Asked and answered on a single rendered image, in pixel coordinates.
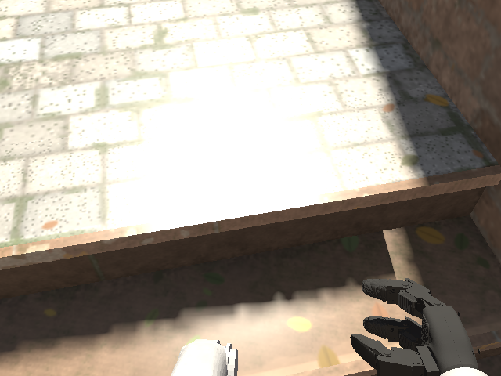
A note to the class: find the stairs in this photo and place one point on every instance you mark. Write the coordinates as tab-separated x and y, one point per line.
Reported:
284	315

